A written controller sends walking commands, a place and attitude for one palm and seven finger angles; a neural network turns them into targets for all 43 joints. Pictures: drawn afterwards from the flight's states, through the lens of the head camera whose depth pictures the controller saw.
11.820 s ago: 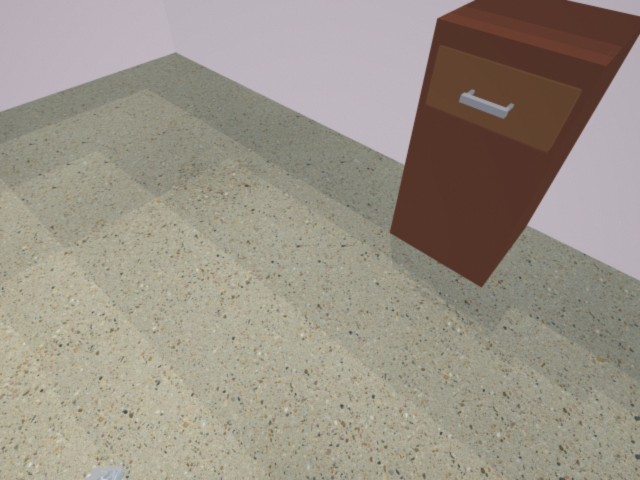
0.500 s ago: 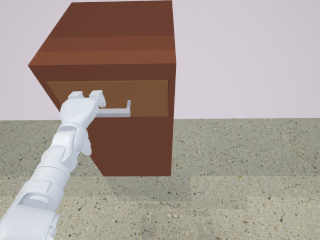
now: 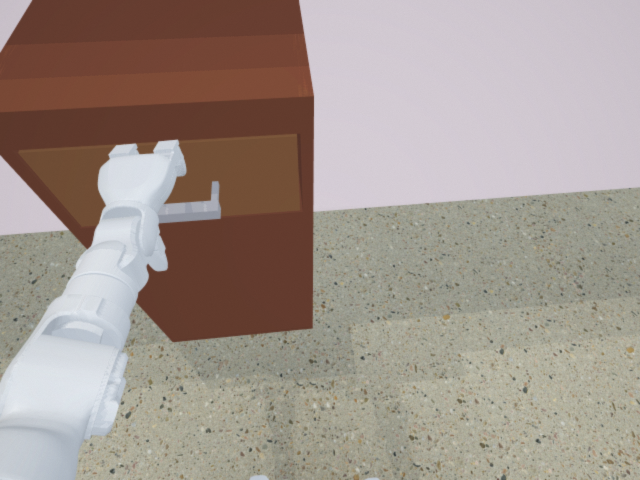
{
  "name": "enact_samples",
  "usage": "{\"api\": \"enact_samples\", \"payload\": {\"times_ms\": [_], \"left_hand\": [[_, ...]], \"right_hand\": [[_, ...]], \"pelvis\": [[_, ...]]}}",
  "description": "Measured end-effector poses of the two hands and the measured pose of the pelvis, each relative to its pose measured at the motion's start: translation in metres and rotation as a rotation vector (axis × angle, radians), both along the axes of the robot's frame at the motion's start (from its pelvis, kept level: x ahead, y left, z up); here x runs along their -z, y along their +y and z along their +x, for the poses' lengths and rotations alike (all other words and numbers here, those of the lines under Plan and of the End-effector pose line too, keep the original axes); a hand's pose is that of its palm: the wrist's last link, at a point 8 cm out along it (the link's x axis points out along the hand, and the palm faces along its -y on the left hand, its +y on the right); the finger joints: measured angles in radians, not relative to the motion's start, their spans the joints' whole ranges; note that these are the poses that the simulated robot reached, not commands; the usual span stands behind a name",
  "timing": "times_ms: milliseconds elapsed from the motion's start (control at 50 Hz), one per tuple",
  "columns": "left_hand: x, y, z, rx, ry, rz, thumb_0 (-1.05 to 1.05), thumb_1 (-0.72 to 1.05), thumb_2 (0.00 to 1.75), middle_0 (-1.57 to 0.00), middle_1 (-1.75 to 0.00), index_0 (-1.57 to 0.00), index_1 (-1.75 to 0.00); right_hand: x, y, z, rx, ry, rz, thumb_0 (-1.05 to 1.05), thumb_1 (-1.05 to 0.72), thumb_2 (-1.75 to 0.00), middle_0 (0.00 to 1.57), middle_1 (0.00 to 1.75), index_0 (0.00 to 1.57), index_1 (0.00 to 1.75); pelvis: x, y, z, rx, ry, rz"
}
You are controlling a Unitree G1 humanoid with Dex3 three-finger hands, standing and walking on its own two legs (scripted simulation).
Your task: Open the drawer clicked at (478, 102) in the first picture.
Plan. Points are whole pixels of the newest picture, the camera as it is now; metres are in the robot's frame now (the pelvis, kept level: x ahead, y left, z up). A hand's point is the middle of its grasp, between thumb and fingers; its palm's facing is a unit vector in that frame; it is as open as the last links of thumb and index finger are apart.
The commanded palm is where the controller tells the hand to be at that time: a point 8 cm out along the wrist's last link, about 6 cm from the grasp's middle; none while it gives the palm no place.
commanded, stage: move the hooked fingers above the handle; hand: left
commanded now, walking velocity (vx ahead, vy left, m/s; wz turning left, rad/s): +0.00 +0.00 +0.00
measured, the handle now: (177, 201) +0.53 +0.20 -0.02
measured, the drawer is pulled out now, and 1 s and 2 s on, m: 0.00 0.00 0.00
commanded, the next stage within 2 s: lower the fingers behind the handle in 0.72 s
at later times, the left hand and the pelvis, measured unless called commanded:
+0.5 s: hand (155, 204) +0.48 +0.21 +0.03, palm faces -0.06 -0.03 -1.00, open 13.8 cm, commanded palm +0.47 +0.21 +0.09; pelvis +0.00 +0.00 +0.00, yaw +0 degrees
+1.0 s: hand (162, 206) +0.49 +0.20 +0.02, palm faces -0.06 -0.04 -1.00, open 13.8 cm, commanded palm +0.47 +0.20 +0.08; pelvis +0.01 +0.00 +0.00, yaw +0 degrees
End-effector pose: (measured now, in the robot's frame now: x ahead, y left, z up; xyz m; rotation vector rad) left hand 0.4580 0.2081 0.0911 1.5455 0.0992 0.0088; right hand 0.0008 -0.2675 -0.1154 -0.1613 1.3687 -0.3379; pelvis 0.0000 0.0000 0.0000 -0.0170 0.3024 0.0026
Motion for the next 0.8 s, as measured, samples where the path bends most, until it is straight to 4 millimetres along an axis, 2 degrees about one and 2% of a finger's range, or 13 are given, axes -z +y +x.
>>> {"api": "enact_samples", "payload": {"times_ms": [120,220,400,600,800], "left_hand": [[0.002,-0.003,0.01,0.01,-0.016,-0.012,0.0,-0.49,0.31,-0.32,-1.21,-0.32,-1.2],[0.002,-0.004,0.012,0.002,-0.029,-0.006,0.0,-0.49,0.31,-0.32,-1.21,-0.32,-1.2],[0.003,-0.001,0.011,-0.019,-0.002,-0.003,0.0,-0.49,0.31,-0.32,-1.21,-0.33,-1.21],[0.004,0.005,0.008,-0.004,-0.01,-0.005,0.0,-0.49,0.31,-0.32,-1.21,-0.32,-1.2],[0.005,0.006,0.012,-0.013,-0.005,-0.009,0.0,-0.49,0.31,-0.32,-1.21,-0.33,-1.2]], "right_hand": [[0.0,0.001,-0.019,0.02,0.045,-0.008,0.01,-0.91,-0.9,0.2,0.3,0.21,0.3],[0.001,0.004,-0.024,0.03,0.057,0.002,0.01,-0.91,-0.9,0.2,0.3,0.21,0.3],[0.001,0.009,-0.009,0.018,0.014,0.011,0.01,-0.91,-0.9,0.2,0.3,0.21,0.3],[0.001,0.006,0.011,-0.019,-0.021,-0.001,0.01,-0.91,-0.9,0.2,0.3,0.21,0.3],[0.001,0.004,0.015,-0.023,-0.014,-0.006,0.01,-0.91,-0.9,0.2,0.3,0.21,0.3]], "pelvis": [[0.003,0.002,0.0,0.004,0.023,-0.005],[0.003,0.004,0.001,0.008,0.026,-0.007],[0.002,0.005,0.001,0.008,0.022,-0.007],[0.003,0.004,0.002,-0.003,0.022,-0.009],[0.003,0.004,0.005,-0.006,0.029,-0.011]]}}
